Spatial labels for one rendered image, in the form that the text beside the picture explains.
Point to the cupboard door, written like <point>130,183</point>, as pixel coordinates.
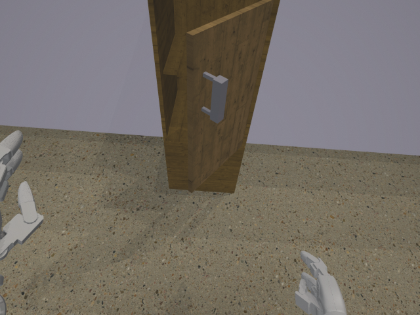
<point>232,47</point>

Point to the handle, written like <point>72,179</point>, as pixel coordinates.
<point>218,97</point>

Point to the robot left hand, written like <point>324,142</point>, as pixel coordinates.
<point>21,227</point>

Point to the robot right hand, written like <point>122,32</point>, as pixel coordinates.
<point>325,293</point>

